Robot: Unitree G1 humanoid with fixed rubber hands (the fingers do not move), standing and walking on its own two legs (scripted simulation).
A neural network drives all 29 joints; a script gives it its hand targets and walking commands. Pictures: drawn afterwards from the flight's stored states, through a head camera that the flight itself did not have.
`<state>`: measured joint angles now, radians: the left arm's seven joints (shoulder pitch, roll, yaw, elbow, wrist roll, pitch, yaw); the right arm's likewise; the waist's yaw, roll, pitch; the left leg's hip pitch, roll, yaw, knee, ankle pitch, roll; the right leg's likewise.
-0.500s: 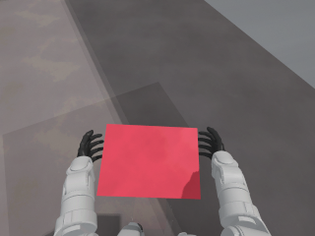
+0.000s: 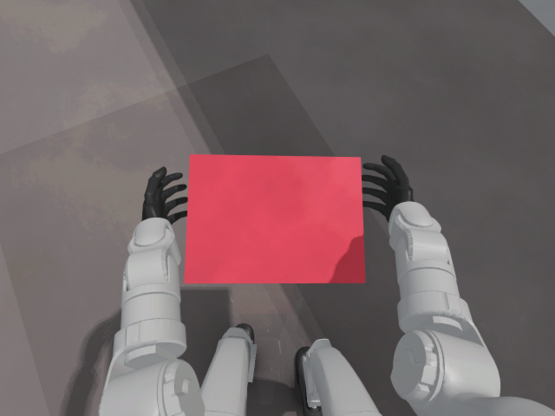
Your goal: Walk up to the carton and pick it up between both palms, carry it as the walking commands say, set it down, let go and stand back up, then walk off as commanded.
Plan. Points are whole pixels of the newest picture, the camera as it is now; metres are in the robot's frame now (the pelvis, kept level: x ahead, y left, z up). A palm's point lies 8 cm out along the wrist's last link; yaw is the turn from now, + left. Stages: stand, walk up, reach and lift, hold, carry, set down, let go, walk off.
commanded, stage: set down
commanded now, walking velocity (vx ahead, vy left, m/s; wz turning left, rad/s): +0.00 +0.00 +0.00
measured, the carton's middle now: (274, 223) +0.40 +0.02 -0.16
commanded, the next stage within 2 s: none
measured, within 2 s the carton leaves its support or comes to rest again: neither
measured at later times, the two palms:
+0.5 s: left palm (178, 226) +0.39 +0.19 -0.15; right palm (375, 219) +0.41 -0.16 -0.15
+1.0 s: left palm (182, 223) +0.42 +0.21 -0.24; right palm (355, 218) +0.44 -0.15 -0.23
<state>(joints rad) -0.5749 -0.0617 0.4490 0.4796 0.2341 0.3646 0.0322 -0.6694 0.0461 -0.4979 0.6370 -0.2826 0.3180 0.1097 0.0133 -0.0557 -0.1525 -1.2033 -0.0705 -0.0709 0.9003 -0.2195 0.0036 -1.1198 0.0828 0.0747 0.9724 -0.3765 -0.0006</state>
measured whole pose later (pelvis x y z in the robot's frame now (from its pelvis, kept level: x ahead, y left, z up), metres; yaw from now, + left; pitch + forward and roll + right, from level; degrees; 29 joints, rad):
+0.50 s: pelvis +0.00 -0.04 -0.08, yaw +1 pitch +43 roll +1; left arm -0.65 0.04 0.44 0.61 0.12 0.26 0.01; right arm -0.66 0.07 -0.31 0.60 -0.10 0.27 -0.19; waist 0.05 -0.05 -0.32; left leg -1.66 -0.07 -0.09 1.25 -0.35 -0.05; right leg -1.59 0.13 0.04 1.36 -0.51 -0.05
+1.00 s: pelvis -0.03 -0.01 -0.17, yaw -2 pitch +44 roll -1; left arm -0.90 0.12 0.45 0.70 0.13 0.30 0.05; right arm -0.95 -0.04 -0.37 0.76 -0.13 0.27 -0.09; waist 0.04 -0.06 -0.21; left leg -1.95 -0.08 -0.06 1.59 -0.41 -0.03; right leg -1.86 0.15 0.04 1.68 -0.57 0.01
